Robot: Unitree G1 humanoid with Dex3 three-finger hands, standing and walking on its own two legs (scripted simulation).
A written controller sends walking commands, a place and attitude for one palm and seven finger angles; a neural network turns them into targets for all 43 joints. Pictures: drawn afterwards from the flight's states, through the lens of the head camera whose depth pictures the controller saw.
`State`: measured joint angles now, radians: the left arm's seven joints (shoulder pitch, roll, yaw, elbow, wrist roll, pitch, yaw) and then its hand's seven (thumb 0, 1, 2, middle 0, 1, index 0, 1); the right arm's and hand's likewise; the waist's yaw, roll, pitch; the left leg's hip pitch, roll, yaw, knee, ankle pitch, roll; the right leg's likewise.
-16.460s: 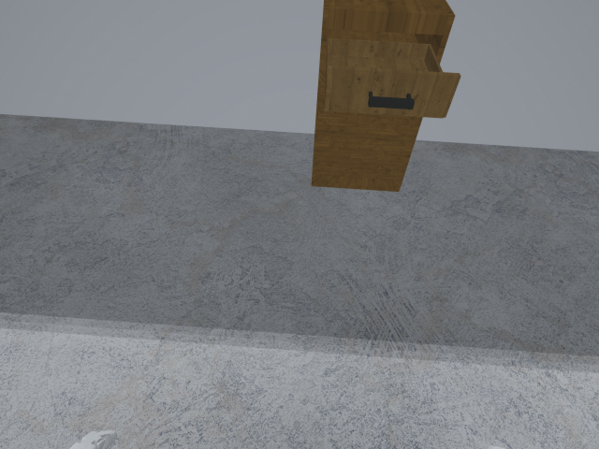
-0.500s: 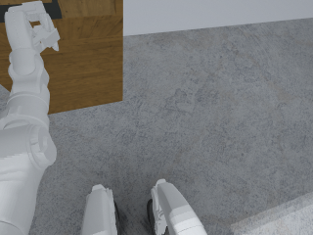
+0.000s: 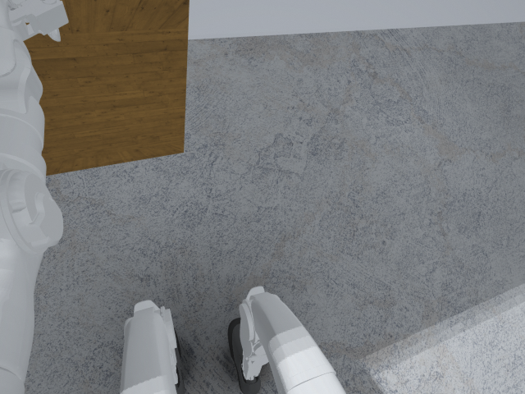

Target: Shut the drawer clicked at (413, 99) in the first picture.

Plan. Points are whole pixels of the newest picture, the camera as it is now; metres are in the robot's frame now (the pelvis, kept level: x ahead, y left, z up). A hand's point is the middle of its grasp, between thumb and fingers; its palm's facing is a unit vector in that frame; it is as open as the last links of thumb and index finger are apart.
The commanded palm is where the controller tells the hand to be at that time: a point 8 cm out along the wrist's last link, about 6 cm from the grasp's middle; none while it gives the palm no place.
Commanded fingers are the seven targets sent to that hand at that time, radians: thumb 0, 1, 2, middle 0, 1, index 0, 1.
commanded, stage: pull the fist back off the drawer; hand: left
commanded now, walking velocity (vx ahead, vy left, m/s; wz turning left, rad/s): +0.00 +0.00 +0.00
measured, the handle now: out of the picture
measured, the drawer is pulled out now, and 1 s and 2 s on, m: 0.00 0.00 0.00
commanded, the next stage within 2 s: draw the hand back to the body in 0.62 s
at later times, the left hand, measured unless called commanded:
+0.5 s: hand (47, 9) +0.60 +0.17 +0.08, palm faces +0.15 -0.99 -0.02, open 3.2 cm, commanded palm +0.56 +0.18 +0.08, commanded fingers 0.00 0.90 0.90 -1.40 -1.60 -1.40 -1.60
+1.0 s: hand (16, 43) +0.51 +0.18 +0.13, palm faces +0.16 -0.99 -0.04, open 3.3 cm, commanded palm +0.46 +0.22 +0.14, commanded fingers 0.00 0.90 0.90 -1.40 -1.60 -1.40 -1.60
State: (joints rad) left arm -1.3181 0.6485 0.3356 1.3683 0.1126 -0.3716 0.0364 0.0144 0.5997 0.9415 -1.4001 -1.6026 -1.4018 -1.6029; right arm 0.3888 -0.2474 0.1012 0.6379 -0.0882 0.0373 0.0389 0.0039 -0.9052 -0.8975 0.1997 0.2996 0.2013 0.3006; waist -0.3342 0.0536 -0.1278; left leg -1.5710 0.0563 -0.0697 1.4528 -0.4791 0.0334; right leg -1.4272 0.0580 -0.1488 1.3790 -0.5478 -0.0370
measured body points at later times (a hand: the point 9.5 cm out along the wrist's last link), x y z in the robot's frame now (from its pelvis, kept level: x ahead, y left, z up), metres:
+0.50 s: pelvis +0.02 +0.01 +0.02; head +0.21 +0.05 +0.42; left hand +0.59 +0.23 +0.08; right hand -0.02 -0.23 -0.08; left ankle +0.08 +0.10 -0.57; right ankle +0.04 -0.11 -0.57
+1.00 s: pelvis +0.07 +0.00 +0.08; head +0.19 +0.02 +0.52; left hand +0.49 +0.23 +0.13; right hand +0.12 -0.24 -0.04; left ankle +0.08 +0.10 -0.57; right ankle +0.04 -0.11 -0.57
